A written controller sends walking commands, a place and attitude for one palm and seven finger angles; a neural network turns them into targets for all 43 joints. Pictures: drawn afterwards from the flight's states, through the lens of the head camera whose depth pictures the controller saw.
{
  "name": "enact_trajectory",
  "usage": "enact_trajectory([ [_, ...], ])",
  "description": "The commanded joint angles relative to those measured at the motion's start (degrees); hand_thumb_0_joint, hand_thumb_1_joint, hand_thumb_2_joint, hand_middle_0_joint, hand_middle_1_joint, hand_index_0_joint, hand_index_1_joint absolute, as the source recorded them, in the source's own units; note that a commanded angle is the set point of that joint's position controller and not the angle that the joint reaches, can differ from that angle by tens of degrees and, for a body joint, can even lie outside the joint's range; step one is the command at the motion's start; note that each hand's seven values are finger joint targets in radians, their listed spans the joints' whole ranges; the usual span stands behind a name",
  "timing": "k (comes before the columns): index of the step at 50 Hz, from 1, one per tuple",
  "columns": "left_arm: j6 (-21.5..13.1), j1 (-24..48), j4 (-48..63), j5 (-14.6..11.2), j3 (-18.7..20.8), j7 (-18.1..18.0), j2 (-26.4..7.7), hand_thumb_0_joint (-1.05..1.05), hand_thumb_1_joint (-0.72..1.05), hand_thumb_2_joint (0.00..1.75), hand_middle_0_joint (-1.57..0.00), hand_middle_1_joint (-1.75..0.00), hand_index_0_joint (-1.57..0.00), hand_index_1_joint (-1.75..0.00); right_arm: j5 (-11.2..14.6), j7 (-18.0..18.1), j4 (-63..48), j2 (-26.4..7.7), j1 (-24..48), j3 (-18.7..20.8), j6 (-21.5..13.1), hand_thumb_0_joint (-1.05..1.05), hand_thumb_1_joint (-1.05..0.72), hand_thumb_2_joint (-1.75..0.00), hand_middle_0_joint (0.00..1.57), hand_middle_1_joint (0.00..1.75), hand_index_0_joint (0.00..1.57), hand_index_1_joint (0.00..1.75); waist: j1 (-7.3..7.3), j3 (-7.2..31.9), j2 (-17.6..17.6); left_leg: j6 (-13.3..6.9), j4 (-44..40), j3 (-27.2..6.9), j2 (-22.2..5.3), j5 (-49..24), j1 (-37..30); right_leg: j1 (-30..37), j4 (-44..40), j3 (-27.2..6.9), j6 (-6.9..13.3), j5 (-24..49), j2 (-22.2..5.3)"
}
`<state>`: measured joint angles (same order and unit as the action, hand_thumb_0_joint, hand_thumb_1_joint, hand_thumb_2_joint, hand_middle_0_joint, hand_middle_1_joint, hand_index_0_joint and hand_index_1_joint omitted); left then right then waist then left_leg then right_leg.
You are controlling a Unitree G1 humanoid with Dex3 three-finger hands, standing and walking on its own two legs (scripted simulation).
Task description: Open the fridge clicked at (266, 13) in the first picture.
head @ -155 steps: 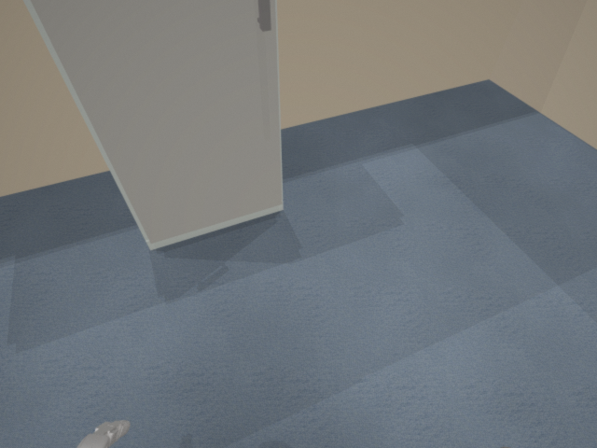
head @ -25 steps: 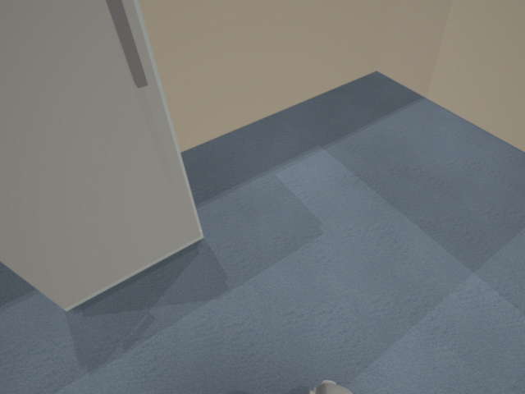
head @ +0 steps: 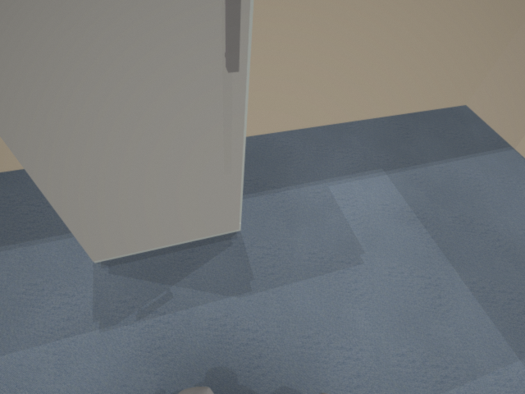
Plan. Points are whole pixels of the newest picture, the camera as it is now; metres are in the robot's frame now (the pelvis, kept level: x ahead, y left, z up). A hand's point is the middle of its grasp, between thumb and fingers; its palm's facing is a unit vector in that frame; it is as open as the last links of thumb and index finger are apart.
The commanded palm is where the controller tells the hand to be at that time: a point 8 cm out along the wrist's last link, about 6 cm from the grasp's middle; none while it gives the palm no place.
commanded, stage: turn to face it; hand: right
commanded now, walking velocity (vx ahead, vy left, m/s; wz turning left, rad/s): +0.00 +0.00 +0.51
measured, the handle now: out of the picture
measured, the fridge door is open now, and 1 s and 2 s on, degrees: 0 0 0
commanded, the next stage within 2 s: take the last steps up to it in 0.48 s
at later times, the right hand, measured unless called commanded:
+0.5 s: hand out of the picture +0.15 -0.21 -0.15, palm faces -0.17 +0.97 -0.20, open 7.4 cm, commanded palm none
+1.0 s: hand out of the picture +0.08 -0.15 -0.15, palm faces -0.24 +0.96 -0.17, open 7.4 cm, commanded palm none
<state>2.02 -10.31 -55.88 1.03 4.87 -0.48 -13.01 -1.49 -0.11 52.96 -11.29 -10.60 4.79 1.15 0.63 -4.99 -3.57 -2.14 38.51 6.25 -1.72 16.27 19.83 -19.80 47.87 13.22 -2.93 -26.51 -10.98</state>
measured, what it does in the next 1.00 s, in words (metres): steps on the spot, turning left: right foot, then left foot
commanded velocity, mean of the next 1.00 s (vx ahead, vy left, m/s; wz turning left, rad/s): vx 0.13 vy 0.01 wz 0.22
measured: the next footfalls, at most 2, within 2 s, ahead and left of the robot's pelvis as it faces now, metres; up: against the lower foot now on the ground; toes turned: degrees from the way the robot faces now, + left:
right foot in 0.38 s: +0.07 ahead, -0.14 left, +0.00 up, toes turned +6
left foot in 0.72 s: +0.00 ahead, +0.10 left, +0.00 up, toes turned +21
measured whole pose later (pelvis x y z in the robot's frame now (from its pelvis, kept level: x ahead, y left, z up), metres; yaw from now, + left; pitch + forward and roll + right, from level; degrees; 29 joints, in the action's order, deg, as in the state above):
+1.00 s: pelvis +0.06 +0.02 +0.02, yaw +17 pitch -1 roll +1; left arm 0.8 -13.8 -60.5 1.5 3.6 1.1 -11.7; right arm -1.3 0.3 63.2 -7.2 -20.6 1.8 -2.3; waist 0.2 -1.3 -1.4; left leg -2.4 19.9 4.1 1.6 16.6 2.8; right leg -28.3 50.1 5.2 -2.6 -16.7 -7.1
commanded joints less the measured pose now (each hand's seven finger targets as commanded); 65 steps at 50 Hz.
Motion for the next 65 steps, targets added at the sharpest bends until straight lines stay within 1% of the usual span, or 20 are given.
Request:
enact_trajectory([
  [1,-0.3,3.8,7.0,0.1,0.2,-0.5,-4.3,0.0,0.9,0.9,-0.2,-0.3,-0.2,-0.3,0.2,1.6,-3.3,-12.1,-3.9,2.5,-0.3,0.0,-0.9,-0.9,0.2,0.3,0.2,0.3,2.2,5.2,15.3,-9.0,-21.8,-24.5,-16.5,-11.2,-9.1,-16.0,20.0,-12.6,-1.0,-0.1,2.8],
  [5,-0.5,-1.2,4.7,0.3,-0.3,-0.5,-4.3,0.0,0.9,0.9,-0.2,-0.3,-0.2,-0.3,0.1,1.3,-4.6,-10.8,0.6,1.7,-0.7,0.0,-0.9,-0.9,0.2,0.3,0.2,0.3,-0.43,8.6,10.4,-7.7,-19.1,-17.6,-12.1,-18.3,-10.4,-10.3,12.1,-11.1,-2.1,4.5,4.1],
  [16,-1.6,-7.1,4.0,-0.6,-1.5,-1.6,-3.9,0.0,0.9,0.9,-0.2,-0.3,-0.2,-0.3,0.5,0.9,-3.9,-12.0,2.9,1.9,0.5,0.0,-0.9,-0.9,0.2,0.3,0.2,0.3,-2.07,10.0,11.1,-6.0,-14.5,-22.7,-8.9,-20.1,-7.2,6.4,-18.5,-9.5,-0.3,10.4,8.0],
  [17,-2.0,-8.8,3.2,-0.6,-1.4,-1.8,-4.8,0.0,0.9,0.9,-0.2,-0.3,-0.2,-0.3,0.9,0.7,-4.2,-10.6,3.4,1.6,0.7,0.0,-0.9,-0.9,0.2,0.3,0.2,0.3,-2.82,9.7,8.0,-3.7,-12.1,-20.7,-6.3,-16.4,-2.6,12.3,-24.6,-10.4,0.4,14.0,6.6],
  [19,-2.1,-7.0,5.2,0.4,-0.4,-1.8,-12.0,0.0,0.9,0.9,-0.2,-0.3,-0.2,-0.3,1.0,-0.1,-5.7,-5.6,2.1,0.6,1.0,0.0,-0.9,-0.9,0.2,0.3,0.2,0.3,-2.05,5.6,-14.2,2.7,6.4,-7.3,4.7,11.6,10.8,12.5,-35.2,-31.0,9.7,17.1,-13.2],
  [22,-2.5,-1.6,5.7,0.8,-1.3,-2.0,-8.3,0.0,0.9,0.9,-0.2,-0.3,-0.2,-0.3,0.0,-0.6,-3.6,-7.4,1.4,1.6,1.3,0.0,-0.9,-0.9,0.2,0.3,0.2,0.3,0.11,3.8,-5.2,3.8,25.6,-9.1,2.0,10.3,10.0,7.4,-33.1,-22.9,11.2,24.6,-8.8],
  [29,-2.4,-8.2,1.6,0.7,-0.2,-1.7,-7.8,0.0,0.9,0.9,-0.2,-0.3,-0.2,-0.3,0.5,-0.6,-3.3,-3.1,4.4,-0.5,1.0,0.0,-0.9,-0.9,0.2,0.3,0.2,0.3,-3.66,7.3,-8.1,4.5,6.6,-2.7,0.8,11.0,4.5,18.2,-25.8,-13.4,10.9,45.5,-6.3],
  [34,-2.1,-7.1,0.1,0.5,0.1,-1.0,-8.3,0.0,0.9,0.9,-0.2,-0.3,-0.2,-0.3,0.2,-1.1,0.5,-3.9,-2.6,-0.3,-0.3,0.0,-0.9,-0.9,0.2,0.3,0.2,0.3,-0.58,7.6,-3.8,2.4,-14.7,-0.2,1.9,0.2,-12.5,8.2,-21.5,-12.1,6.5,16.9,-5.2],
  [35,-2.3,-6.6,0.6,0.0,-0.4,-0.6,-6.0,0.0,0.9,0.9,-0.2,-0.3,-0.2,-0.3,-0.2,-0.7,1.8,-7.3,-6.4,0.4,-1.0,0.0,-0.9,-0.9,0.2,0.3,0.2,0.3,1.25,8.3,4.6,-0.2,-20.9,-8.5,-4.6,2.4,-23.2,-2.4,-12.9,-8.1,3.8,7.9,-1.8],
  [36,-2.5,-3.0,3.2,-0.2,-1.8,-0.3,-1.2,0.0,0.9,0.9,-0.2,-0.3,-0.2,-0.3,-0.4,0.0,3.4,-13.3,-10.2,1.6,-1.5,0.0,-0.9,-0.9,0.2,0.3,0.2,0.3,3.64,5.4,21.6,-6.7,-27.2,-28.6,-18.9,5.2,-28.2,-18.7,1.7,-2.2,0.0,-9.8,6.1],
  [37,-1.9,1.8,4.4,0.5,-1.4,-0.3,-4.6,0.0,0.9,0.9,-0.2,-0.3,-0.2,-0.3,0.6,0.6,3.9,-13.1,-13.4,1.5,-1.7,0.0,-0.9,-0.9,0.2,0.3,0.2,0.3,6.03,3.9,18.7,-10.1,-29.3,-31.6,-21.0,10.8,-21.2,-19.6,8.4,-10.3,0.9,-8.4,4.8],
  [39,-2.0,1.9,2.8,0.7,-0.9,0.4,-4.2,0.0,0.9,0.9,-0.2,-0.3,-0.2,-0.3,0.4,0.9,4.2,-8.9,-8.9,0.5,-2.2,0.0,-0.9,-0.9,0.2,0.3,0.2,0.3,2.43,-1.6,13.4,-9.7,-30.2,-26.6,-16.9,14.6,-15.3,-20.6,13.7,-12.2,1.3,0.2,3.5],
  [43,-2.3,-2.9,-0.7,0.9,-1.2,1.1,-1.7,0.0,0.9,0.9,-0.2,-0.3,-0.2,-0.3,0.4,0.8,5.1,-5.4,-7.8,-1.0,-4.1,0.0,-0.9,-0.9,0.2,0.3,0.2,0.3,-0.69,-0.6,10.5,-7.4,-28.1,-14.2,-11.7,-3.5,-12.4,-14.0,9.4,-9.0,-0.3,9.0,3.4],
  [51,-3.8,2.8,0.9,0.1,-1.6,1.7,0.0,0.0,0.9,0.9,-0.2,-0.3,-0.2,-0.3,-0.1,1.1,9.7,-6.3,-12.6,-0.9,-4.9,0.0,-0.9,-0.9,0.2,0.3,0.2,0.3,0.65,-2.1,9.6,-8.3,-26.5,-14.4,-13.7,-8.1,-13.5,-9.5,-5.8,-8.1,1.2,9.0,3.8],
  [55,-5.1,-7.1,-3.2,0.4,-1.4,0.7,-1.3,0.0,0.9,0.9,-0.2,-0.3,-0.2,-0.3,0.4,0.8,11.1,-5.2,-12.1,-0.9,-4.4,0.0,-0.9,-0.9,0.2,0.3,0.2,0.3,-3.59,0.7,5.3,-4.6,-13.6,-9.1,-8.2,-13.6,-7.4,10.7,-18.7,-4.1,2.4,15.4,7.7],
  [56,-5.6,-13.7,-5.1,0.8,-0.7,0.0,-4.5,0.0,0.9,0.9,-0.2,-0.3,-0.2,-0.3,0.7,0.6,10.7,-2.9,-13.2,-1.2,-4.2,0.0,-0.9,-0.9,0.2,0.3,0.2,0.3,-5.79,4.1,-1.8,-2.4,-1.9,-6.4,-4.5,-11.5,-0.5,21.2,-22.5,-12.0,4.9,13.7,2.0],
  [57,-5.6,-19.9,-6.3,1.3,0.6,-0.5,-10.7,0.0,0.9,0.9,-0.2,-0.3,-0.2,-0.3,1.0,0.3,9.4,0.4,-14.3,-1.7,-4.2,0.0,-0.9,-0.9,0.2,0.3,0.2,0.3,-6.82,8.5,-14.7,0.4,14.5,0.4,1.8,9.1,9.1,27.8,-29.4,-30.5,10.5,12.0,-12.9],
  [58,-5.0,-21.1,-6.7,0.9,0.4,-0.7,-10.8,0.0,0.9,0.9,-0.2,-0.3,-0.2,-0.3,0.3,0.5,7.8,-1.5,-11.1,-1.7,-4.0,0.0,-0.9,-0.9,0.2,0.3,0.2,0.3,-7.59,8.8,-13.8,0.0,25.0,-3.4,2.4,18.1,11.5,24.0,-35.7,-36.5,13.0,3.9,-16.2],
  [60,-5.0,-13.2,-4.7,0.4,-0.5,-1.0,-6.2,0.0,0.9,0.9,-0.2,-0.3,-0.2,-0.3,0.2,-0.1,7.2,-1.6,-6.2,-1.5,-3.7,0.0,-0.9,-0.9,0.2,0.3,0.2,0.3,-5.16,1.0,-4.1,0.0,31.1,-6.0,-3.2,10.6,15.7,13.4,-37.8,-32.1,13.5,-0.9,-14.5],
  [65,-5.9,-7.5,-4.0,0.5,-1.5,-1.2,-2.1,0.0,0.9,0.9,-0.2,-0.3,-0.2,-0.3,-0.1,-0.6,8.2,2.0,-9.6,-1.4,-2.0,0.0,-0.9,-0.9,0.2,0.3,0.2,0.3,-0.52,2.0,-2.8,1.9,16.3,-3.3,-4.7,3.8,5.5,5.4,-37.6,-14.5,10.6,15.0,-7.0],
])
